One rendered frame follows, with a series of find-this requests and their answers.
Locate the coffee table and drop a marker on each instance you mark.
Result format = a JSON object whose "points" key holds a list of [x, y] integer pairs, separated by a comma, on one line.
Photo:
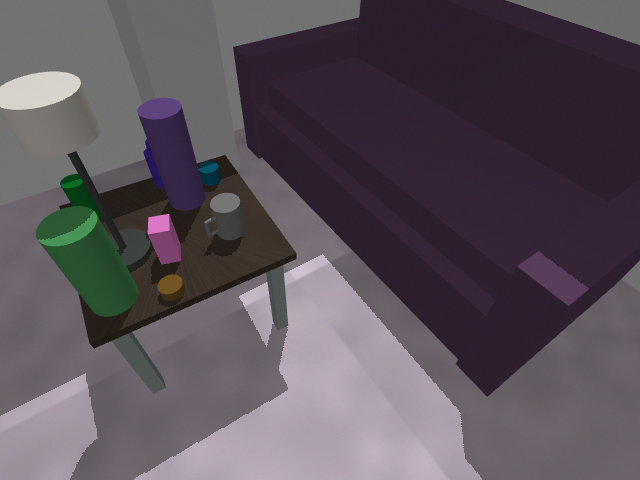
{"points": [[208, 266]]}

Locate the desk lamp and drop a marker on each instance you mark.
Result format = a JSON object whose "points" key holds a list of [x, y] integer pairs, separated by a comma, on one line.
{"points": [[50, 114]]}

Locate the sofa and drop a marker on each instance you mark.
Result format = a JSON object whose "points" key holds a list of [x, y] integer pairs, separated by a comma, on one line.
{"points": [[482, 158]]}

